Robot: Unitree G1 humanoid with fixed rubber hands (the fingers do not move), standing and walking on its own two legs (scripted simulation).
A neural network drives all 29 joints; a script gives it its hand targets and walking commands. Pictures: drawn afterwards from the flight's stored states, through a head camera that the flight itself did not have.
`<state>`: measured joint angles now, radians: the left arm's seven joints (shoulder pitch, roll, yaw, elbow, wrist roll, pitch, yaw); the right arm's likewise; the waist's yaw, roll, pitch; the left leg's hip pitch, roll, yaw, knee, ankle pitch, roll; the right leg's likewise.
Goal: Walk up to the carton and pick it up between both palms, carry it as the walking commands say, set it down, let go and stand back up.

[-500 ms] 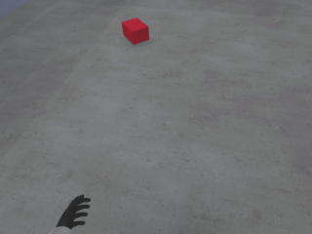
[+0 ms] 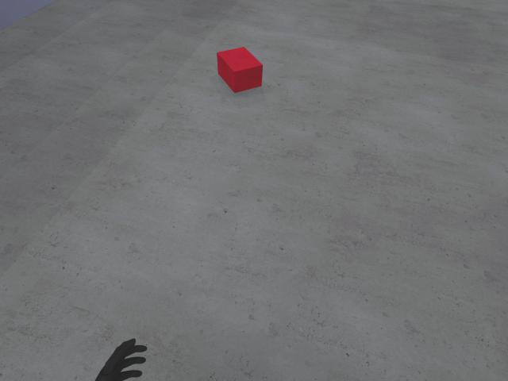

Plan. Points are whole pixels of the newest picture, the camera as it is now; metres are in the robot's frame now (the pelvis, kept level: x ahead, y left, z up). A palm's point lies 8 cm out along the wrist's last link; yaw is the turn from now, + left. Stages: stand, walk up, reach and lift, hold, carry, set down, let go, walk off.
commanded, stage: walk up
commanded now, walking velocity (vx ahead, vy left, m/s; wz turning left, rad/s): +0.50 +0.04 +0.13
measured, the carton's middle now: (239, 69) +2.18 +0.14 -0.70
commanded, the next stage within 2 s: none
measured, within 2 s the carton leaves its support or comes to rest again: neither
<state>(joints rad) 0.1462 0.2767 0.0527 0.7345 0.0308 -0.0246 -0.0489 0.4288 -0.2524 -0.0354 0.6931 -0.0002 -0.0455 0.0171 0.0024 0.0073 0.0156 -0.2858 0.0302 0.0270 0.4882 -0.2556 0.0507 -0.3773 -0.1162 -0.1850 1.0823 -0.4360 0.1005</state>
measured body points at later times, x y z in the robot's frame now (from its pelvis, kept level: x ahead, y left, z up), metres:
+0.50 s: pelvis +0.24 -0.03 -0.02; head +0.28 -0.04 +0.43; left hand +0.27 +0.25 -0.13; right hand +0.37 -0.28 -0.15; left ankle +0.19 +0.09 -0.67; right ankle +0.23 -0.17 -0.74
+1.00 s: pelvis +0.47 +0.02 +0.00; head +0.51 +0.04 +0.45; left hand +0.66 +0.27 -0.10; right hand +0.46 -0.25 -0.11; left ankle +0.38 +0.11 -0.74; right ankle +0.48 -0.12 -0.68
